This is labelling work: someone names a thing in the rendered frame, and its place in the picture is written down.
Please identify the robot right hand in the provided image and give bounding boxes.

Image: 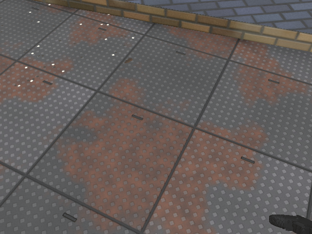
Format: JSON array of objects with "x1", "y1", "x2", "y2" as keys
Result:
[{"x1": 269, "y1": 214, "x2": 312, "y2": 234}]

